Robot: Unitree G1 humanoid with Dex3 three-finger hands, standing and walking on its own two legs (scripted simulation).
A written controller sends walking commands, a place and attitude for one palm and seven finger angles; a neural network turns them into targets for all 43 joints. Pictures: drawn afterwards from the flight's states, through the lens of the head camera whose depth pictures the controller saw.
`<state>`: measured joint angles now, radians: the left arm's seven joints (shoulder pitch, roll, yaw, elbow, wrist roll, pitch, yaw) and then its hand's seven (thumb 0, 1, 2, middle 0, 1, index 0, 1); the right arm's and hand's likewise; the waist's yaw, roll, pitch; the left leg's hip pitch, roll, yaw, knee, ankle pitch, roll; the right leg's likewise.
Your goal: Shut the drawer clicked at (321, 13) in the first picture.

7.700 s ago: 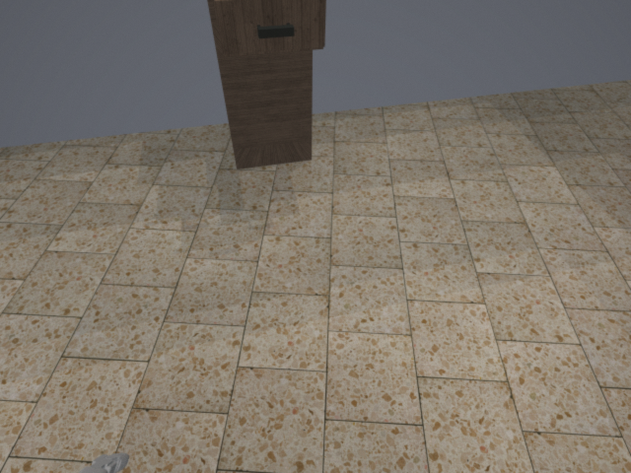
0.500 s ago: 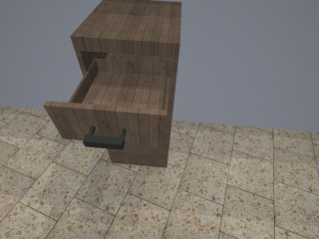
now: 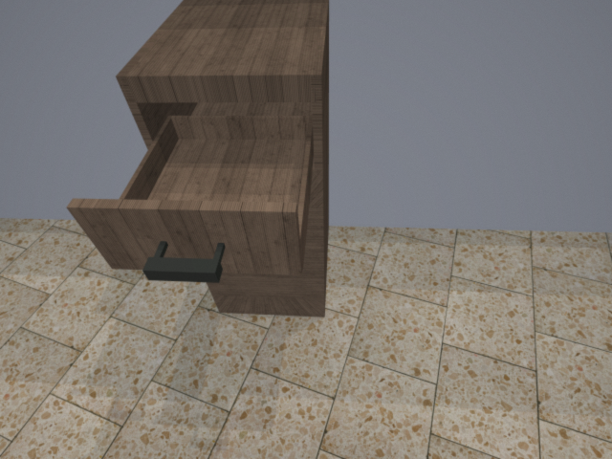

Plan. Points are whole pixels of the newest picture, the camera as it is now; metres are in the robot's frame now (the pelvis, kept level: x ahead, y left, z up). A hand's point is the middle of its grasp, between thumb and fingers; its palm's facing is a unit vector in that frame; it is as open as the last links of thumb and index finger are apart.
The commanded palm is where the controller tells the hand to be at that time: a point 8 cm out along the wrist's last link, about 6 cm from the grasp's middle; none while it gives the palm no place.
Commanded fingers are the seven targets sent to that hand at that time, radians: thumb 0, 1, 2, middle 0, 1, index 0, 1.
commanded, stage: look again from close up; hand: left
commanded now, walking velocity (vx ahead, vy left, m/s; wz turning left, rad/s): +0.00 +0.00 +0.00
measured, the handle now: (187, 258) +0.40 +0.22 +0.01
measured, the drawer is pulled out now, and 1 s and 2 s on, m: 0.30 0.30 0.30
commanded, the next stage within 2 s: shuffle to correct the standing spot in 0.04 s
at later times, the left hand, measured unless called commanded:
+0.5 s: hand out of the picture +0.02 +0.17 -0.19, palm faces +0.05 -0.98 -0.19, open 7.4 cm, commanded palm none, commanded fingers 0.00 0.90 0.90 -0.20 -0.30 -0.20 -0.30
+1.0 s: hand (191, 458) +0.16 +0.20 -0.17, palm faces +0.06 -0.97 -0.23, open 7.3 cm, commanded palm none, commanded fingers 0.00 0.90 0.90 -0.20 -0.30 -0.20 -0.30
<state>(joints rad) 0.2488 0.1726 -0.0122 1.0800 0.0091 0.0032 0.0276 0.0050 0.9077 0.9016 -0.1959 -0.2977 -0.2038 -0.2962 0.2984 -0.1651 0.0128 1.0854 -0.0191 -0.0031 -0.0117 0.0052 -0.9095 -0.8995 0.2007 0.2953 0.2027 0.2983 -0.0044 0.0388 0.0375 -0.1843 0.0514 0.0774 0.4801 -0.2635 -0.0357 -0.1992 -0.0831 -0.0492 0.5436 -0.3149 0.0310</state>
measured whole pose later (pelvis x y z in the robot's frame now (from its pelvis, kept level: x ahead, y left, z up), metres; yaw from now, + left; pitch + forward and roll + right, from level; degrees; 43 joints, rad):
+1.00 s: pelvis +0.12 +0.02 +0.00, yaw +0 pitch +0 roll +1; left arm 0.22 0.16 0.02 1.01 0.01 0.01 0.04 0.01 0.92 0.90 -0.19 -0.30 -0.20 -0.30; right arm 0.19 -0.17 -0.01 1.02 -0.03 -0.01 -0.04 0.00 -0.93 -0.90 0.20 0.30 0.20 0.30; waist 0.02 -0.01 0.07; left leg -0.29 0.02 0.12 0.52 -0.23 0.03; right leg -0.36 -0.05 -0.07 0.79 -0.40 0.01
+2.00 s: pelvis +0.11 +0.03 +0.00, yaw +0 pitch -2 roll +0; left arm 0.29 0.15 -0.01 1.06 0.01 0.00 0.04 0.01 0.91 0.90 -0.20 -0.30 -0.20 -0.30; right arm 0.30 -0.16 0.01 1.08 -0.02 0.00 -0.03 0.01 -0.91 -0.90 0.20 0.30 0.20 0.30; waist 0.00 0.02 0.00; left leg -0.18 -0.01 0.06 0.49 -0.28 0.03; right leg -0.23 -0.03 -0.06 0.49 -0.22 -0.01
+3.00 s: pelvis +0.12 +0.02 +0.00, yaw -1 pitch -1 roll +0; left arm 0.42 0.14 0.01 0.78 -0.05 0.10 0.08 0.03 0.95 0.90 -0.20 -0.30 -0.21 -0.30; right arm 0.34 -0.14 0.02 1.06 0.01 -0.06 -0.05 0.01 -0.91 -0.90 0.20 0.30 0.20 0.30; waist 0.00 0.01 0.03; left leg -0.16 -0.01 0.07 0.47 -0.29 0.02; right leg -0.24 -0.02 -0.05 0.50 -0.24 -0.01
